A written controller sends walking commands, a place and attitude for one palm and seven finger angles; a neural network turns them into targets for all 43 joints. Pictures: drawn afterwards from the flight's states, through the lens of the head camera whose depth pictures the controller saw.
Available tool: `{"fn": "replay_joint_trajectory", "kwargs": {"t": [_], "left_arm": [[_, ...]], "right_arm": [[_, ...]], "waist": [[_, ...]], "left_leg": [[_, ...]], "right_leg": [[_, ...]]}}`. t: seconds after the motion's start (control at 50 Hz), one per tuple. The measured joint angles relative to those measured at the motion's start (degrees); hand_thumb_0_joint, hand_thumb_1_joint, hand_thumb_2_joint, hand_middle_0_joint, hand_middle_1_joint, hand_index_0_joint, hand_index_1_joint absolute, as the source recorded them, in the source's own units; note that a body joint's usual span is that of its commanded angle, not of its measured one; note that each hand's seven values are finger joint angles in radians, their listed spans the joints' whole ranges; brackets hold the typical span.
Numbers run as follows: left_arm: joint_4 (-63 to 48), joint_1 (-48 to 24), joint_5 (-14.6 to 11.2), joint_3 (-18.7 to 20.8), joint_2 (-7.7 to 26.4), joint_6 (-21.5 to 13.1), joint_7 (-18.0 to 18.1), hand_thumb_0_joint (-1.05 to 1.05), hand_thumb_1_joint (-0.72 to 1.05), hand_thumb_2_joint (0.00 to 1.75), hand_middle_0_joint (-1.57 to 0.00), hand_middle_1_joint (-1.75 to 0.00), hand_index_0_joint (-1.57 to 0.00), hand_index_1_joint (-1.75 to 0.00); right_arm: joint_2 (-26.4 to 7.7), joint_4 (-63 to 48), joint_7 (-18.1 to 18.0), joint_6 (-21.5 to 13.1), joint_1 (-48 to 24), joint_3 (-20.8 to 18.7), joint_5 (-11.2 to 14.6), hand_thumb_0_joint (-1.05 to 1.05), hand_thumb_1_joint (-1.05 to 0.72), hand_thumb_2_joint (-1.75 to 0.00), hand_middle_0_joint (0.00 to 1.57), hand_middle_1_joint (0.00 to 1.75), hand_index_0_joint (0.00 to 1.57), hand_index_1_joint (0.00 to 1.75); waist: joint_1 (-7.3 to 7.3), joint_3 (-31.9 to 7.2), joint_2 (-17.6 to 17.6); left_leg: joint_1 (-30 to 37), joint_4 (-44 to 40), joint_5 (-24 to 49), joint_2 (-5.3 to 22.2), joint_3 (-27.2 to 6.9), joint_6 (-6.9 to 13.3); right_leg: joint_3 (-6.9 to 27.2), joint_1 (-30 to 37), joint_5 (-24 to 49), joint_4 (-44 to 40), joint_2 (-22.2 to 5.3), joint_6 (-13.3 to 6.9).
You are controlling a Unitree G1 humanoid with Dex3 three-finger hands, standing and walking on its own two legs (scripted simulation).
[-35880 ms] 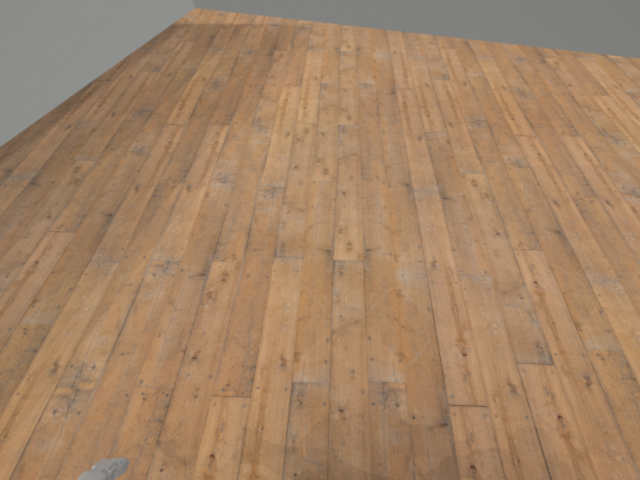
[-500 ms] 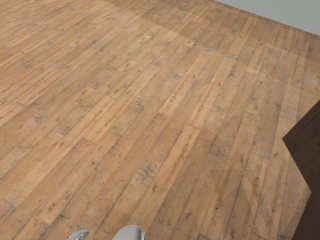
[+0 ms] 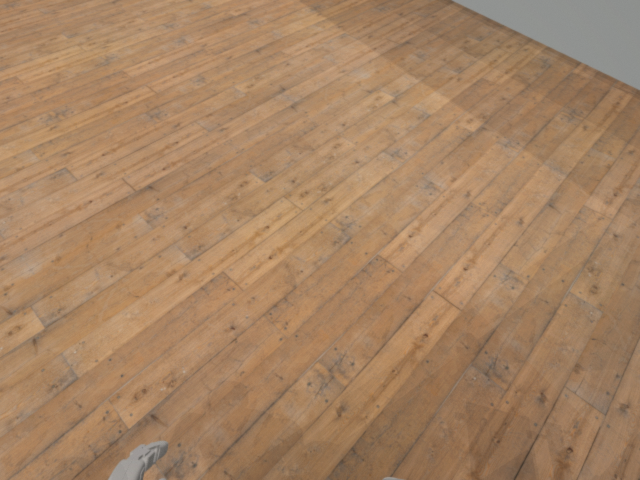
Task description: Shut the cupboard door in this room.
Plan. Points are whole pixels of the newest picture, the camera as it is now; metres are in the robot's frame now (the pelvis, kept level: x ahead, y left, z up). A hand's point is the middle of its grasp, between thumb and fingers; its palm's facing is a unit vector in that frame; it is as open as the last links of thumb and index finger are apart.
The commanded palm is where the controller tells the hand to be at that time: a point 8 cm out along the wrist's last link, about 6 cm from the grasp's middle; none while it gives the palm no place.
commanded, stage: walk to a spot facing it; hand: left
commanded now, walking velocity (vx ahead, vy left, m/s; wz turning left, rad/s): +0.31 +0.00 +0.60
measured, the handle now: out of the picture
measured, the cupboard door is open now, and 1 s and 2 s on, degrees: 48 48 48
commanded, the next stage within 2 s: turn to face it in 0.46 s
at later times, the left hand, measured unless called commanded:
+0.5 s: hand out of the picture +0.07 +0.25 -0.20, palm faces +0.38 -0.90 -0.21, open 7.4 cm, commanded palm none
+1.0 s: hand (160, 350) +0.34 +0.28 -0.17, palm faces +0.26 -0.95 -0.20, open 7.3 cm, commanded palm none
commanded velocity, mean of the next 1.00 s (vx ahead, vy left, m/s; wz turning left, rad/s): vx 0.15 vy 0.00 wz -0.03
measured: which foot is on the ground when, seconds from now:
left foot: down 0.00-0.02, up 0.04-0.38, down 0.40-0.86, up 0.88-1.00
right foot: up 0.00-0.00, down 0.02-0.40, up 0.42-0.82, down 0.84-1.00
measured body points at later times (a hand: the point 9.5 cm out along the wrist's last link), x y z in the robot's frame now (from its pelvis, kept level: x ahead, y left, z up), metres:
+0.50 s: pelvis +0.16 +0.07 -0.02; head +0.20 +0.11 +0.42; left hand +0.05 +0.30 -0.18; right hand +0.38 -0.13 -0.13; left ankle +0.19 +0.16 -0.74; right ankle +0.12 -0.11 -0.66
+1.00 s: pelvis +0.32 +0.10 -0.01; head +0.38 +0.11 +0.44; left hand +0.33 +0.33 -0.16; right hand +0.42 -0.13 -0.16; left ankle +0.23 +0.18 -0.67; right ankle +0.39 +0.01 -0.74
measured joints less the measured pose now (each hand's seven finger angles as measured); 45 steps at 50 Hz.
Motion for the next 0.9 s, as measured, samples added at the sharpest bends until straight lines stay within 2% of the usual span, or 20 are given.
{"fn": "replay_joint_trajectory", "kwargs": {"t": [0.02,0.04,0.08,0.12,0.16,0.22,0.28,0.34,0.38,0.4,0.42,0.46,0.48,0.52,0.62,0.68,0.76,0.84,0.86,0.9], "left_arm": [[-0.6,0.2,0.1,-0.2,0.2,-0.8,0.0,0.01,0.91,0.89,-0.19,-0.3,-0.2,-0.3],[-0.8,0.1,0.3,-0.3,0.0,-1.6,0.3,0.01,0.91,0.89,-0.19,-0.3,-0.2,-0.3],[-0.7,0.3,0.3,-0.6,-1.3,-2.1,0.9,0.01,0.91,0.89,-0.2,-0.3,-0.2,-0.3],[-0.1,1.7,0.2,-0.8,-2.4,-2.4,1.5,0.01,0.91,0.89,-0.2,-0.3,-0.2,-0.3],[1.2,3.4,0.3,-0.7,-3.2,-2.5,1.8,0.01,0.91,0.89,-0.2,-0.3,-0.2,-0.3],[3.3,5.6,0.3,-0.8,-3.9,-2.9,1.9,0.01,0.91,0.89,-0.2,-0.3,-0.2,-0.3],[4.8,7.4,0.4,-0.8,-4.0,-3.2,1.8,0.01,0.91,0.89,-0.2,-0.3,-0.2,-0.3],[5.9,9.2,0.5,-0.6,-3.6,-3.2,1.7,0.01,0.91,0.89,-0.2,-0.3,-0.21,-0.3],[6.5,10.9,0.3,-0.4,-2.9,-2.9,1.4,0.01,0.91,0.89,-0.2,-0.3,-0.21,-0.3],[6.7,12.2,0.1,-0.3,-2.8,-2.6,1.2,0.01,0.9,0.89,-0.2,-0.3,-0.21,-0.3],[7.0,12.6,-0.1,-0.2,-2.4,-1.9,1.0,0.01,0.9,0.89,-0.2,-0.3,-0.21,-0.3],[7.5,11.7,-0.1,0.0,-0.9,-0.2,1.1,0.01,0.91,0.89,-0.2,-0.3,-0.2,-0.3],[7.7,10.9,-0.1,0.2,-0.3,0.2,1.3,0.01,0.91,0.89,-0.2,-0.3,-0.2,-0.3],[7.3,8.8,0.2,0.6,0.4,0.4,1.3,0.01,0.91,0.89,-0.2,-0.3,-0.2,-0.3],[4.6,4.4,0.3,0.4,0.2,-0.2,1.1,0.01,0.91,0.89,-0.19,-0.3,-0.2,-0.3],[4.0,2.6,0.1,-0.3,-0.8,-0.2,1.4,0.01,0.91,0.89,-0.19,-0.3,-0.2,-0.3],[4.2,1.5,-0.2,-1.0,-2.3,0.3,1.5,0.01,0.91,0.89,-0.19,-0.3,-0.2,-0.3],[4.2,2.6,-0.1,-1.1,-3.6,0.6,0.9,0.0,0.91,0.89,-0.19,-0.3,-0.2,-0.3],[4.1,2.9,0.1,-1.1,-3.7,0.2,0.8,0.0,0.91,0.89,-0.19,-0.3,-0.2,-0.3],[4.6,2.7,0.0,-1.3,-4.7,-0.7,1.2,0.0,0.91,0.89,-0.19,-0.3,-0.2,-0.3]], "right_arm": [[0.0,0.2,0.1,0.1,0.9,-0.1,0.3,0.0,-0.9,-0.9,0.2,0.3,0.21,0.3],[-0.1,0.6,0.1,0.3,1.1,-0.3,0.5,0.0,-0.9,-0.9,0.2,0.3,0.21,0.3],[-1.0,1.4,0.2,1.0,0.3,-1.0,0.3,0.0,-0.9,-0.9,0.2,0.3,0.21,0.3],[-1.6,1.5,0.6,1.3,-0.9,-1.4,-0.1,0.0,-0.91,-0.9,0.2,0.29,0.2,0.3],[-1.9,0.8,1.1,1.2,-2.2,-1.7,-0.1,0.01,-0.91,-0.9,0.2,0.29,0.2,0.3],[-2.0,-0.9,1.7,1.0,-4.4,-1.9,0.1,0.0,-0.91,-0.9,0.2,0.29,0.2,0.3],[-2.0,-2.4,2.3,0.7,-7.1,-1.8,0.1,0.0,-0.91,-0.9,0.19,0.29,0.2,0.3],[-2.2,-3.8,2.8,0.2,-10.1,-1.3,0.2,0.0,-0.91,-0.9,0.19,0.29,0.2,0.3],[-2.6,-5.2,2.9,-0.7,-11.7,-1.0,0.0,0.0,-0.91,-0.9,0.19,0.29,0.2,0.3],[-3.3,-6.2,2.8,-1.4,-12.2,-0.8,-0.1,0.0,-0.91,-0.9,0.19,0.29,0.2,0.3],[-3.6,-7.0,2.5,-2.2,-12.8,-0.8,-0.3,0.0,-0.91,-0.9,0.19,0.29,0.2,0.3],[-3.0,-7.5,1.5,-3.2,-13.6,-0.3,-0.1,0.0,-0.91,-0.9,0.19,0.29,0.2,0.3],[-2.6,-7.6,1.0,-3.4,-13.5,0.1,0.0,0.0,-0.91,-0.9,0.19,0.29,0.2,0.3],[-1.9,-7.2,0.1,-3.6,-12.6,0.5,0.0,0.0,-0.91,-0.9,0.2,0.29,0.2,0.3],[0.4,-3.9,-0.9,-3.5,-9.3,1.6,0.2,0.0,-0.91,-0.9,0.2,0.29,0.2,0.3],[1.4,-1.4,-1.7,-3.2,-7.2,1.3,0.4,0.0,-0.93,-0.9,0.2,0.3,0.21,0.3],[1.8,1.3,-1.6,-2.3,-5.3,1.3,0.3,0.0,-0.93,-0.9,0.2,0.3,0.21,0.3],[1.6,2.6,-1.8,-1.0,-4.4,1.0,0.4,0.0,-0.92,-0.9,0.2,0.3,0.21,0.3],[1.5,2.8,-1.8,-0.8,-4.4,0.8,0.6,0.0,-0.92,-0.9,0.2,0.3,0.21,0.3],[0.7,2.9,-1.8,0.1,-6.0,0.3,1.0,0.0,-0.92,-0.9,0.2,0.3,0.21,0.3]], "waist": [[-0.06,-0.6,-0.4],[0.27,-0.7,-0.5],[0.33,-0.3,0.6],[0.44,-0.7,0.7],[0.17,-1.1,0.3],[-0.02,-0.9,-0.6],[0.84,0.3,-1.7],[2.47,2.0,-2.6],[3.22,2.8,-3.5],[3.41,2.6,-3.1],[3.2,2.8,-2.7],[3.45,3.5,-3.6],[3.64,3.5,-3.9],[3.68,3.2,-3.9],[3.45,1.8,-2.7],[3.17,1.0,-2.1],[2.97,0.9,-1.8],[2.84,1.2,-0.9],[2.9,1.2,-0.6],[2.8,2.5,1.0]], "left_leg": [[-1.0,2.7,-2.2,-0.7,-0.5,0.2],[-3.0,8.3,-6.2,-1.1,-0.3,0.3],[-8.5,22.6,-9.8,-0.9,0.9,0.5],[-13.8,33.0,-7.2,0.1,3.5,0.2],[-17.5,36.7,-3.5,1.7,5.6,-0.4],[-20.8,33.9,0.0,3.9,7.5,-1.2],[-21.4,25.3,1.4,5.1,9.2,-1.2],[-19.6,15.2,1.1,5.1,11.1,-0.3],[-16.6,8.6,1.8,3.7,12.7,0.8],[-15.1,6.1,4.2,3.5,12.6,2.0],[-15.9,7.8,8.8,3.4,12.4,3.0],[-16.0,11.9,5.8,2.5,12.3,3.6],[-15.0,11.7,4.0,2.1,12.2,3.5],[-12.5,9.0,3.1,1.3,11.6,3.2],[-4.6,-0.4,5.0,0.0,10.0,3.3],[0.1,-4.2,4.8,-0.1,9.6,2.9],[4.8,-4.7,1.8,0.4,11.0,1.9],[6.3,1.2,-5.0,2.2,13.9,0.3],[4.9,5.3,-7.1,3.0,14.5,-0.1],[-1.0,19.4,-11.9,3.4,11.7,-1.3]], "right_leg": [[0.1,2.2,-0.9,-3.9,-0.1,-0.7],[-0.2,2.4,2.8,-4.3,-0.4,-1.7],[-2.4,3.3,2.6,-2.3,-1.0,-2.7],[-3.9,5.3,1.3,-3.7,-1.8,-2.8],[-5.5,8.1,1.3,-6.7,-2.6,-2.3],[-8.5,12.1,1.3,-10.8,-3.7,-1.7],[-11.6,15.5,0.1,-12.6,-4.7,-0.7],[-14.1,18.1,-2.8,-11.2,-6.2,1.0],[-15.1,18.6,-6.5,-6.6,-8.3,2.2],[-14.9,17.0,-8.8,-1.0,-9.3,1.9],[-12.5,13.8,-11.5,7.9,-9.5,1.3],[-5.3,6.1,-13.5,25.0,-8.1,-0.1],[-3.2,2.6,-12.5,30.5,-7.1,-0.6],[-1.3,-3.2,-8.8,34.5,-6.2,-0.9],[0.2,-10.3,-0.8,25.8,-5.2,-0.5],[0.8,-10.0,3.5,16.3,-4.1,-0.8],[0.8,-6.8,6.9,7.8,-2.0,-2.0],[-0.7,-0.7,8.4,1.7,0.5,-3.4],[-0.6,0.6,5.0,0.5,1.2,-4.4],[-0.3,0.0,1.5,1.8,3.1,-5.8]]}}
